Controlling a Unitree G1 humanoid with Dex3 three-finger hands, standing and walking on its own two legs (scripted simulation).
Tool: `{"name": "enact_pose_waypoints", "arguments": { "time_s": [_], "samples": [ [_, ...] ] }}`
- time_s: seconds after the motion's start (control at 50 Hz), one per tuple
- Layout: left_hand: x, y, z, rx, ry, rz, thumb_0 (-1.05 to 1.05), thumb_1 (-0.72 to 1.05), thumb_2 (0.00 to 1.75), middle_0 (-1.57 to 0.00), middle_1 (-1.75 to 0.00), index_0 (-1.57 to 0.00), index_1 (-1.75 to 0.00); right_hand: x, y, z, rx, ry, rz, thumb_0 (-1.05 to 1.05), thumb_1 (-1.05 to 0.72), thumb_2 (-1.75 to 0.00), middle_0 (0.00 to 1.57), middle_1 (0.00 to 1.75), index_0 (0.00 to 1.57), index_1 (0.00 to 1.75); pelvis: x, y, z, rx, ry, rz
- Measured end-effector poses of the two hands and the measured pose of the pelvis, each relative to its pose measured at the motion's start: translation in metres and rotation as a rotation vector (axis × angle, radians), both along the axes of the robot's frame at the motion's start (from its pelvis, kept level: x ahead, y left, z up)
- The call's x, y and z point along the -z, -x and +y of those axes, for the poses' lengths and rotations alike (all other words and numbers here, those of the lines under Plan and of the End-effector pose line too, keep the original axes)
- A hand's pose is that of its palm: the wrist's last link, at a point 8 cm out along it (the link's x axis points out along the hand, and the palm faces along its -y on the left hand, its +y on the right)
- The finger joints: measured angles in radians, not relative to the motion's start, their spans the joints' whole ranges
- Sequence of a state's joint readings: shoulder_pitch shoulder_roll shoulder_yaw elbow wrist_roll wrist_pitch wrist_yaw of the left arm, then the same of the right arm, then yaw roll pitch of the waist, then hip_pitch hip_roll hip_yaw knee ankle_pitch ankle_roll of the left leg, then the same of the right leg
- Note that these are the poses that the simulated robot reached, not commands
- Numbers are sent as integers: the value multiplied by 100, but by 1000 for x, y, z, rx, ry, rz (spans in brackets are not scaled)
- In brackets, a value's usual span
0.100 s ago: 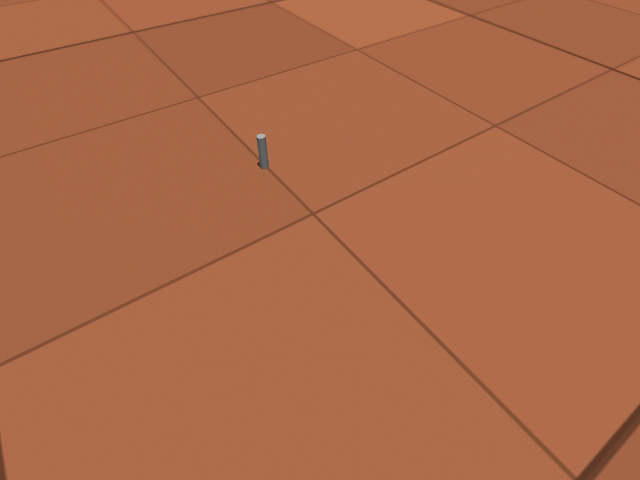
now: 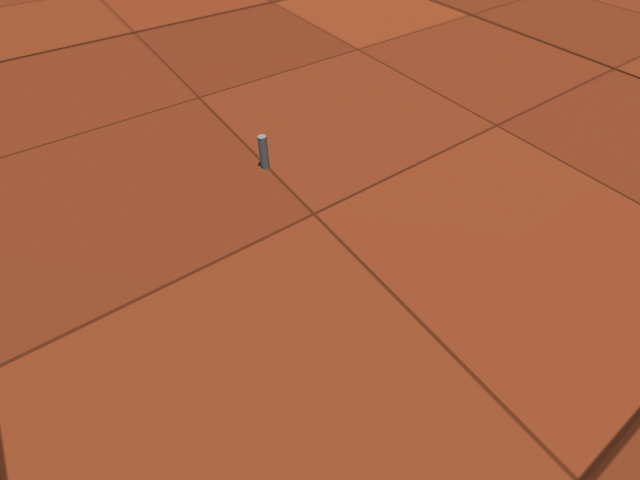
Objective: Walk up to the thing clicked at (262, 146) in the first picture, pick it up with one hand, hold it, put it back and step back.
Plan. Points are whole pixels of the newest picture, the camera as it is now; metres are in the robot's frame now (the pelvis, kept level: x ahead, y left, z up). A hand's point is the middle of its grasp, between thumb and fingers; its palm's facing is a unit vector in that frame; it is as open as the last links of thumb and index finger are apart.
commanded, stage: stand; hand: left
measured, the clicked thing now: (263, 152) +1.70 +0.29 -0.69
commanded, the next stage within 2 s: walk up in 1.02 s
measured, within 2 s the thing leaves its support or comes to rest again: neither
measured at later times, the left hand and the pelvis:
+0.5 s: hand out of the picture +0.08 +0.25 -0.16, palm faces -0.02 -0.94 -0.33, open 7.4 cm; pelvis +0.01 +0.00 +0.00, yaw +0 degrees
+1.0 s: hand out of the picture +0.07 +0.25 -0.16, palm faces -0.03 -0.94 -0.33, open 7.4 cm; pelvis +0.01 +0.00 +0.00, yaw +0 degrees
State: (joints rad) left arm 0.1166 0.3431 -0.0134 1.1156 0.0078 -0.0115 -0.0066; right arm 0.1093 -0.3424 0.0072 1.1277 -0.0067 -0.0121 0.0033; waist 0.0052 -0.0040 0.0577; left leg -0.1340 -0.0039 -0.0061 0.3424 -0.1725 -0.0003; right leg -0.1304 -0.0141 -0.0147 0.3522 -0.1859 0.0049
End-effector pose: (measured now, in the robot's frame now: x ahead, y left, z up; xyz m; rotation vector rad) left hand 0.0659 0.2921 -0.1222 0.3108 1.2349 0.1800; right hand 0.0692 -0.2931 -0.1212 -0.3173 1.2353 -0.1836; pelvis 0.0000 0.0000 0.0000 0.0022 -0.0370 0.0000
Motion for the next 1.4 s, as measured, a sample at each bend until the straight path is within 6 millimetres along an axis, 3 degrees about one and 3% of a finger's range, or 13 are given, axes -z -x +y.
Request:
{"name": "enact_pose_waypoints", "arguments": {
  "time_s": [0.48,1.02,1.1,1.22,1.32,1.4],
  "samples": [
    [-2,-10,-2,-2,-2,-17,0,90,90,-21,-30,-20,-30,-2,-10,-4,-2,6,-12,0,-90,-90,20,30,20,30,-1,-6,-3,-2,1,-2],
    [-1,-3,-1,-11,-4,10,0,90,90,-21,-30,-20,-30,-2,-5,-5,-1,6,11,0,-90,-90,20,30,20,30,-1,-8,-4,-2,1,3],
    [-4,-5,6,-19,10,-27,1,90,90,-21,-30,-20,-30,-3,-9,-12,-8,-8,-17,0,-90,-90,20,30,20,30,2,-14,-4,-7,0,19],
    [-6,3,34,-79,-29,-66,0,90,90,-21,-30,-21,-30,-3,-42,-23,-57,40,-13,1,-90,-90,20,30,20,30,11,-35,5,-49,28,16],
    [-5,14,68,-133,-44,4,0,90,90,-21,-30,-21,-30,-19,-101,-6,-122,58,-55,1,-90,-90,20,30,20,30,10,-68,26,-70,37,8],
    [13,0,100,-143,-40,58,1,90,90,-21,-30,-20,-30,-24,-153,16,-155,92,-120,1,-90,-90,20,30,20,30,22,-101,51,-77,31,2]
  ]
}}
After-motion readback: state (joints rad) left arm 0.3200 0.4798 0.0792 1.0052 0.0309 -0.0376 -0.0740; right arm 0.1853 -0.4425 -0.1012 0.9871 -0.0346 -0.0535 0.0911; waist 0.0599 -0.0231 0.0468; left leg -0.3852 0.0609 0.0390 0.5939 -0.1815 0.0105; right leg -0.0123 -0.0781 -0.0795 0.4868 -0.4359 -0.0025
